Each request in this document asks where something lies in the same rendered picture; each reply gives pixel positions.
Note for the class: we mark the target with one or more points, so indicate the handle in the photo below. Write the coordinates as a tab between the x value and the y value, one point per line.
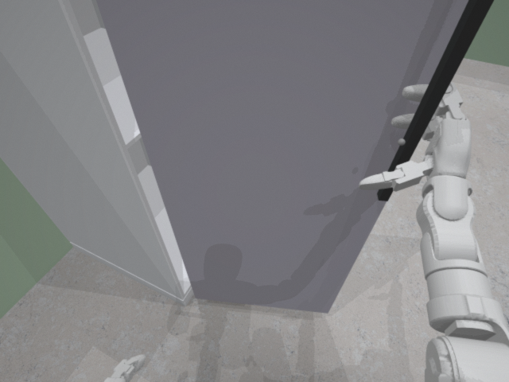
463	35

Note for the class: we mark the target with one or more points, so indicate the robot right hand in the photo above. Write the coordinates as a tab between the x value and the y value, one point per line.
450	142

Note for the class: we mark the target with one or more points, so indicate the robot right upper arm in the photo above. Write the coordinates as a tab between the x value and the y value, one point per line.
456	359

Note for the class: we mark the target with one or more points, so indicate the fridge door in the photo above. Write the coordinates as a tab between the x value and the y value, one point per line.
260	119

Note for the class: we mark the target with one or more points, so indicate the robot left hand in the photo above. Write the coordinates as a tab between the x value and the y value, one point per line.
126	369

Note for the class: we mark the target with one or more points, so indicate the robot right forearm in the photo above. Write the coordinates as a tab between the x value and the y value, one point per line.
460	299

